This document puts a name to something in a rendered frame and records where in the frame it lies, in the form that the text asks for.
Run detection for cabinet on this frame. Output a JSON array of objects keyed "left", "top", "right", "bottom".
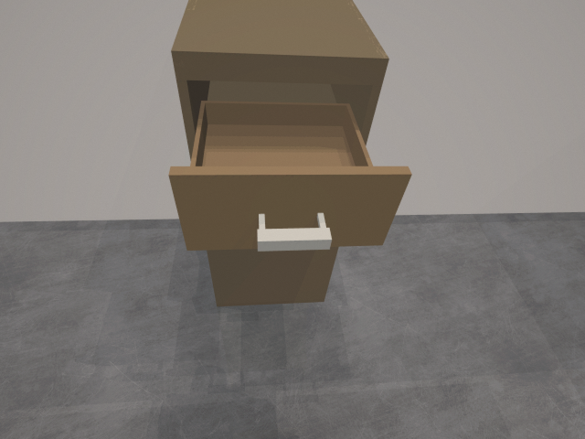
[{"left": 171, "top": 0, "right": 389, "bottom": 306}]

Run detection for drawer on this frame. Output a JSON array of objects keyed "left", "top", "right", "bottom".
[{"left": 169, "top": 101, "right": 412, "bottom": 251}]

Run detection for handle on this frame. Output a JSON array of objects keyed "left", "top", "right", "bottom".
[{"left": 257, "top": 213, "right": 332, "bottom": 252}]

